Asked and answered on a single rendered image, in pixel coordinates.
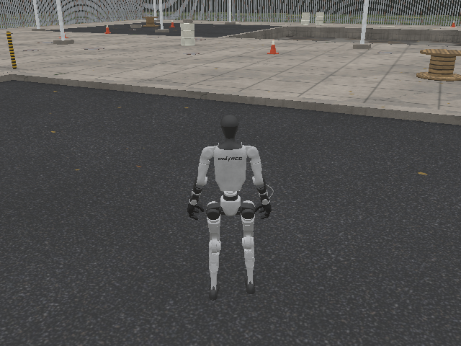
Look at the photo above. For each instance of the left robot upper arm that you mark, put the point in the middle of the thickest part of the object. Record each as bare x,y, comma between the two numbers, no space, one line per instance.
207,153

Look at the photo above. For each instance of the left robot foot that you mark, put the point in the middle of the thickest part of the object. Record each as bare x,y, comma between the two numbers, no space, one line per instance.
213,295

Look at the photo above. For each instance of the robot foot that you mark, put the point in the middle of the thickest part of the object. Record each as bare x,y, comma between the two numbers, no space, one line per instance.
213,295
250,289

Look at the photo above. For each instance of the right robot hand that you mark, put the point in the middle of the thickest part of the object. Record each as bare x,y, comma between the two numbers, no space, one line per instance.
266,208

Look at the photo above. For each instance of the robot left forearm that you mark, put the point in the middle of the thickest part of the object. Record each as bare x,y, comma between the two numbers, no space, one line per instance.
196,192

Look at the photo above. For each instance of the left robot hand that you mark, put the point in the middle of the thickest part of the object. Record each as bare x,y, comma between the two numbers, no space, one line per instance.
192,208

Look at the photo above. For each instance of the right robot upper arm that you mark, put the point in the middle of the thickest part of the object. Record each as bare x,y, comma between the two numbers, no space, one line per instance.
253,153

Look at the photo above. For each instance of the right robot foot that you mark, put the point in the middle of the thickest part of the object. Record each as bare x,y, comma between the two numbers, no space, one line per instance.
250,289

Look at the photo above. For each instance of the robot right forearm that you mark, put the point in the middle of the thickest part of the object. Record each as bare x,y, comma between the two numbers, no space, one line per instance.
263,194

